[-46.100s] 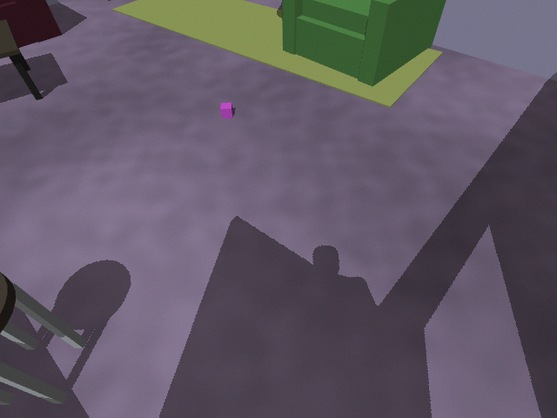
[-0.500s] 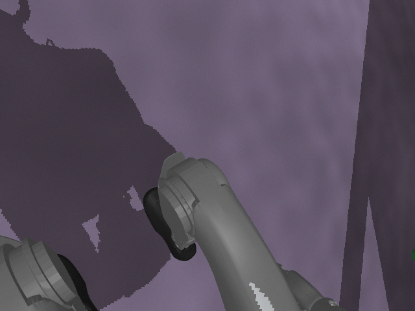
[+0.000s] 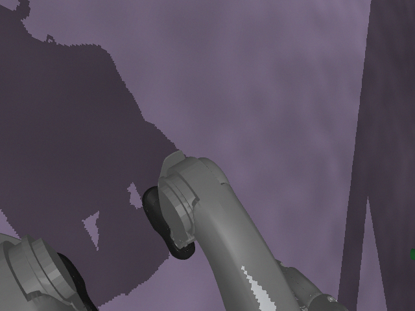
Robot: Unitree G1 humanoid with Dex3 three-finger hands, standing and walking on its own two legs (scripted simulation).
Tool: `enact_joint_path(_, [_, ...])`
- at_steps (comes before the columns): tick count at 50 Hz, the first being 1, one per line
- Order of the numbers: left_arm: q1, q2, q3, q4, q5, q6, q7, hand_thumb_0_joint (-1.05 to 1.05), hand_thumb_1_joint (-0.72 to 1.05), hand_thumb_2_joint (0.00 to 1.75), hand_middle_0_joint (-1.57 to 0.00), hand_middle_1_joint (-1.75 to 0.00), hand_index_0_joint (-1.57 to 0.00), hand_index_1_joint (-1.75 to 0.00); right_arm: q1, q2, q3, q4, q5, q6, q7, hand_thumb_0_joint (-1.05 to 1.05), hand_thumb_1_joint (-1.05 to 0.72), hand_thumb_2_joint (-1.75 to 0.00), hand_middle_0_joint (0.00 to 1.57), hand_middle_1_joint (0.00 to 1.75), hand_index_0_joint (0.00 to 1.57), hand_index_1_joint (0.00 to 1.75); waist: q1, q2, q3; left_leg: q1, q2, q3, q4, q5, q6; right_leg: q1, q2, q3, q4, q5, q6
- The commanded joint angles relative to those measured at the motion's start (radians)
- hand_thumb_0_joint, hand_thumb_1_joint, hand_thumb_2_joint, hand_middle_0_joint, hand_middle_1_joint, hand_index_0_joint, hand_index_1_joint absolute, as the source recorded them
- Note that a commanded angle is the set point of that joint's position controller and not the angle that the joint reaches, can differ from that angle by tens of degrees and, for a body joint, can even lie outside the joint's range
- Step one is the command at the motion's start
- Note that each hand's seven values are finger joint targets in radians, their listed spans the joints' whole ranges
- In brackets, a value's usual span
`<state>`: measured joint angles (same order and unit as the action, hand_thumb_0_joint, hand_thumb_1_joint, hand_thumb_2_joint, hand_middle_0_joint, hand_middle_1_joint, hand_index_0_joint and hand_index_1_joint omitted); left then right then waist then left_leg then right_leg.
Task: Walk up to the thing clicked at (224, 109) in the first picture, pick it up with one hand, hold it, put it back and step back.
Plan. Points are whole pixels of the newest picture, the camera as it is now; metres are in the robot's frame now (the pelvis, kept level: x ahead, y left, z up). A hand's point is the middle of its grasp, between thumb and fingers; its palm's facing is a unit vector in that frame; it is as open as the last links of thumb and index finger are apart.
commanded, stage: close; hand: left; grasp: from above
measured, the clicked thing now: out of the picture +0.53 +0.32 -0.29
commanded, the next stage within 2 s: settle in 0.90 s
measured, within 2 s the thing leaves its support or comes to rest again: leaves its support in 1.40 s
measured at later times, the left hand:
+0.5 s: hand out of the picture +0.52 +0.32 -0.26, palm faces -0.44 -0.14 -0.89, open 10.5 cm
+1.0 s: hand out of the picture +0.52 +0.32 -0.25, palm faces -0.43 -0.14 -0.89, open 10.2 cm
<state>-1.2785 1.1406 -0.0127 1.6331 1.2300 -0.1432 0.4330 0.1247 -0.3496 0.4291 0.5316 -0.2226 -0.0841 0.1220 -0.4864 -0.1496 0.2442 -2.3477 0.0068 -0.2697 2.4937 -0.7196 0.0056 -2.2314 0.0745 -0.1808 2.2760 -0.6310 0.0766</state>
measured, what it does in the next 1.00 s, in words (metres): stands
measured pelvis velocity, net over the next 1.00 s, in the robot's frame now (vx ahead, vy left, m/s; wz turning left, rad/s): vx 0.00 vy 0.00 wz -0.01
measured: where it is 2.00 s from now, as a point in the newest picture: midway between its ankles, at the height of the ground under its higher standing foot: (130, 268)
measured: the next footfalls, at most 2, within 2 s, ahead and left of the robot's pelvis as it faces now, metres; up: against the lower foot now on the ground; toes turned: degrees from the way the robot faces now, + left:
none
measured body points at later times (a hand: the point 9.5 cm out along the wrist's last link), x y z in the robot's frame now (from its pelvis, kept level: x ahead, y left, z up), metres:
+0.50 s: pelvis +0.00 +0.00 +0.00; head +0.31 +0.13 +0.29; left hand +0.53 +0.32 -0.20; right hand +0.02 -0.24 -0.05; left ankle +0.06 +0.12 -0.29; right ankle +0.13 -0.12 -0.29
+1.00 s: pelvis +0.00 +0.00 +0.00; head +0.31 +0.13 +0.29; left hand +0.53 +0.32 -0.20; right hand +0.03 -0.24 -0.05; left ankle +0.06 +0.12 -0.29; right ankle +0.13 -0.12 -0.29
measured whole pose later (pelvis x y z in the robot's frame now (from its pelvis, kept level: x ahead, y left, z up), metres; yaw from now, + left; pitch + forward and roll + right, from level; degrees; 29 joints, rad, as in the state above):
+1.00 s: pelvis +0.00 +0.00 +0.00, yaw +0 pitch +30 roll -17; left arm -1.29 1.16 -0.02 1.66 1.23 -0.15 0.44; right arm 0.11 -0.36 0.45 0.52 -0.22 -0.07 0.10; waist -0.49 -0.14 0.25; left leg -2.36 0.01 -0.27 2.50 -0.71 0.02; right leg -2.23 0.07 -0.18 2.27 -0.62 0.08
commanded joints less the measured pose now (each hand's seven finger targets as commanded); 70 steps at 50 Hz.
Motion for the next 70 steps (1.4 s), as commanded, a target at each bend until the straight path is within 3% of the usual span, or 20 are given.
enact_joint_path(1, [-0.215, 0.154, 0.001, -0.079, -0.012, 0.001, 0.029, 0.00, 0.20, 0.42, -0.64, -0.49, -0.66, -0.47, 0.223, -0.344, -0.094, 0.040, -0.001, 0.016, -0.010, 0.00, -0.89, -0.90, 0.20, 0.30, 0.20, 0.30, -0.084, 0.574, -0.653, 0.486, 0.060, 0.079, -0.235, 0.298, 0.004, 0.444, 0.023, -0.096, -0.186, 0.289, -0.095])
enact_joint_path(5, [-0.227, 0.150, 0.004, -0.094, -0.006, -0.004, 0.027, 0.00, 0.22, 0.40, -0.65, -0.48, -0.67, -0.46, 0.222, -0.355, -0.098, 0.042, 0.000, 0.016, -0.012, 0.00, -0.89, -0.90, 0.20, 0.30, 0.20, 0.30, -0.088, 0.613, -0.633, 0.537, 0.067, 0.055, -0.249, 0.310, -0.011, 0.378, 0.013, -0.106, -0.178, 0.275, -0.104])
enact_joint_path(8, [-0.221, 0.162, 0.005, -0.106, -0.004, -0.002, 0.024, 0.00, 0.26, 0.39, -0.67, -0.48, -0.70, -0.45, 0.223, -0.347, -0.094, 0.036, 0.000, 0.019, -0.012, 0.00, -0.89, -0.90, 0.20, 0.30, 0.20, 0.30, -0.083, 0.602, -0.654, 0.530, 0.064, 0.065, -0.246, 0.313, -0.004, 0.414, 0.016, -0.098, -0.181, 0.291, -0.097])
enact_joint_path(10, [-0.205, 0.137, -0.012, -0.052, -0.009, -0.001, 0.030, 0.00, 0.27, 0.43, -0.69, -0.49, -0.71, -0.47, 0.206, -0.347, -0.094, 0.029, -0.001, 0.018, -0.015, 0.00, -0.90, -0.90, 0.20, 0.30, 0.20, 0.30, -0.088, 0.572, -0.624, 0.478, 0.059, 0.074, -0.245, 0.270, 0.000, 0.421, 0.022, -0.100, -0.188, 0.265, -0.099])
enact_joint_path(17, [-0.230, 0.179, 0.004, -0.100, -0.004, -0.007, 0.033, 0.00, 0.37, 0.41, -0.76, -0.47, -0.78, -0.45, 0.218, -0.343, -0.089, 0.039, -0.001, 0.021, -0.020, 0.00, -0.90, -0.90, 0.20, 0.30, 0.20, 0.30, -0.078, 0.601, -0.640, 0.496, 0.063, 0.067, -0.261, 0.262, -0.003, 0.424, 0.019, -0.099, -0.183, 0.261, -0.098])
enact_joint_path(20, [-0.198, 0.135, -0.014, -0.051, -0.013, -0.002, 0.028, 0.00, 0.36, 0.42, -0.76, -0.46, -0.78, -0.45, 0.206, -0.352, -0.089, 0.025, 0.003, 0.018, -0.020, 0.00, -0.89, -0.90, 0.20, 0.30, 0.20, 0.30, -0.095, 0.549, -0.601, 0.459, 0.059, 0.066, -0.251, 0.254, 0.000, 0.408, 0.018, -0.101, -0.186, 0.256, -0.099])
enact_joint_path(22, [-0.201, 0.151, -0.009, -0.046, -0.013, -0.002, 0.032, 0.00, 0.38, 0.43, -0.78, -0.47, -0.79, -0.45, 0.198, -0.358, -0.090, 0.018, 0.001, 0.017, -0.025, 0.00, -0.89, -0.90, 0.20, 0.30, 0.20, 0.30, -0.091, 0.519, -0.598, 0.438, 0.060, 0.067, -0.246, 0.232, 0.002, 0.411, 0.019, -0.102, -0.194, 0.243, -0.098])
enact_joint_path(23, [-0.215, 0.181, 0.002, -0.082, -0.007, -0.005, 0.032, 0.00, 0.40, 0.42, -0.79, -0.46, -0.81, -0.44, 0.209, -0.353, -0.087, 0.029, 0.002, 0.020, -0.024, 0.00, -0.90, -0.90, 0.20, 0.30, 0.20, 0.30, -0.083, 0.562, -0.616, 0.457, 0.060, 0.072, -0.252, 0.243, 0.000, 0.427, 0.018, -0.098, -0.194, 0.251, -0.097])
enact_joint_path(27, [-0.201, 0.170, 0.004, -0.078, -0.003, 0.000, 0.029, 0.00, 0.42, 0.42, -0.80, -0.48, -0.82, -0.46, 0.214, -0.347, -0.087, 0.031, 0.003, 0.017, -0.021, 0.00, -0.90, -0.90, 0.20, 0.30, 0.20, 0.30, -0.083, 0.585, -0.623, 0.506, 0.065, 0.063, -0.252, 0.299, -0.005, 0.404, 0.017, -0.099, -0.180, 0.278, -0.100])
enact_joint_path(36, [-0.187, 0.152, -0.007, -0.026, -0.006, 0.000, 0.026, 0.00, 0.50, 0.43, -0.85, -0.48, -0.87, -0.46, 0.196, -0.359, -0.085, 0.016, 0.000, 0.020, -0.025, 0.00, -0.89, -0.90, 0.20, 0.30, 0.20, 0.30, -0.094, 0.540, -0.582, 0.442, 0.061, 0.064, -0.248, 0.240, -0.001, 0.396, 0.016, -0.102, -0.191, 0.242, -0.099])
enact_joint_path(38, [-0.186, 0.174, -0.005, -0.027, -0.005, -0.003, 0.028, 0.00, 0.52, 0.45, -0.87, -0.50, -0.89, -0.47, 0.183, -0.357, -0.085, 0.010, 0.002, 0.021, -0.030, 0.00, -0.89, -0.90, 0.20, 0.30, 0.20, 0.30, -0.080, 0.534, -0.583, 0.431, 0.060, 0.067, -0.257, 0.205, -0.001, 0.402, 0.017, -0.100, -0.194, 0.213, -0.101])
enact_joint_path(39, [-0.200, 0.189, 0.009, -0.058, -0.004, -0.006, 0.030, 0.00, 0.52, 0.46, -0.87, -0.50, -0.89, -0.47, 0.201, -0.356, -0.082, 0.017, 0.000, 0.022, -0.031, 0.00, -0.89, -0.90, 0.20, 0.30, 0.20, 0.30, -0.079, 0.554, -0.591, 0.455, 0.062, 0.063, -0.258, 0.225, -0.003, 0.401, 0.015, -0.100, -0.190, 0.230, -0.100])
enact_joint_path(45, [-0.202, 0.178, -0.001, -0.053, -0.010, -0.006, 0.033, 0.00, 0.59, 0.52, -0.93, -0.52, -0.94, -0.51, 0.189, -0.359, -0.087, 0.011, 0.003, 0.020, -0.034, 0.00, -0.90, -0.90, 0.20, 0.30, 0.20, 0.30, -0.083, 0.543, -0.598, 0.448, 0.061, 0.060, -0.261, 0.210, -0.001, 0.405, 0.015, -0.102, -0.190, 0.224, -0.098])
enact_joint_path(50, [-0.199, 0.171, -0.004, -0.046, -0.007, -0.004, 0.037, 0.00, 0.61, 0.52, -0.94, -0.53, -0.95, -0.51, 0.201, -0.359, -0.084, 0.023, 0.000, 0.027, -0.034, 0.00, -0.89, -0.90, 0.20, 0.30, 0.20, 0.30, -0.091, 0.554, -0.621, 0.474, 0.065, 0.057, -0.254, 0.265, -0.002, 0.414, 0.016, -0.106, -0.186, 0.260, -0.097])
enact_joint_path(51, [-0.200, 0.173, -0.007, -0.045, -0.009, -0.005, 0.037, 0.00, 0.53, 0.46, -0.90, -0.53, -0.93, -0.51, 0.202, -0.354, -0.084, 0.018, 0.001, 0.026, -0.034, 0.00, -0.92, -0.90, 0.20, 0.30, 0.20, 0.30, -0.091, 0.550, -0.613, 0.464, 0.063, 0.063, -0.254, 0.255, 0.000, 0.424, 0.018, -0.102, -0.186, 0.257, -0.097])
enact_joint_path(54, [-0.191, 0.174, 0.000, -0.046, -0.013, 0.004, 0.034, 0.00, 0.45, 0.44, -0.88, -0.48, -0.90, -0.47, 0.198, -0.354, -0.085, 0.019, 0.000, 0.026, -0.032, 0.00, -0.92, -0.90, 0.20, 0.30, 0.20, 0.30, -0.082, 0.550, -0.617, 0.467, 0.063, 0.064, -0.250, 0.268, -0.002, 0.419, 0.018, -0.101, -0.188, 0.262, -0.099])
enact_joint_path(61, [-0.227, 0.207, 0.044, -0.156, -0.003, 0.015, 0.021, 0.00, 0.47, 0.44, -0.89, -0.49, -0.91, -0.47, 0.214, -0.361, -0.103, 0.015, 0.004, 0.028, -0.028, 0.00, -0.92, -0.91, 0.20, 0.30, 0.20, 0.30, -0.062, 0.621, -0.657, 0.528, 0.064, 0.066, -0.247, 0.305, -0.015, 0.377, 0.004, -0.096, -0.187, 0.267, -0.113])
enact_joint_path(65, [-0.232, 0.255, 0.077, -0.210, 0.007, 0.026, 0.016, 0.00, 0.49, 0.47, -0.90, -0.51, -0.92, -0.49, 0.221, -0.357, -0.120, 0.001, 0.006, 0.034, -0.026, 0.00, -0.92, -0.91, 0.20, 0.30, 0.20, 0.30, -0.034, 0.633, -0.714, 0.502, 0.053, 0.093, -0.251, 0.280, -0.010, 0.442, 0.012, -0.090, -0.198, 0.259, -0.117])
enact_joint_path(67, [-0.271, 0.268, 0.101, -0.321, 0.008, 0.031, 0.003, 0.00, 0.51, 0.45, -0.92, -0.49, -0.93, -0.48, 0.245, -0.358, -0.144, 0.008, 0.009, 0.038, -0.023, 0.00, -0.92, -0.90, 0.20, 0.30, 0.20, 0.30, -0.021, 0.691, -0.777, 0.565, 0.053, 0.104, -0.252, 0.322, -0.012, 0.448, 0.013, -0.079, -0.195, 0.285, -0.118])
enact_joint_path(70, [-0.255, 0.235, 0.114, -0.351, -0.004, 0.042, -0.025, 0.00, 0.52, 0.46, -0.92, -0.50, -0.94, -0.48, 0.256, -0.352, -0.166, 0.014, 0.015, 0.042, -0.016, 0.00, -0.92, -0.91, 0.20, 0.30, 0.20, 0.30, -0.016, 0.740, -0.836, 0.621, 0.053, 0.103, -0.250, 0.370, -0.019, 0.430, 0.011, -0.084, -0.197, 0.301, -0.126])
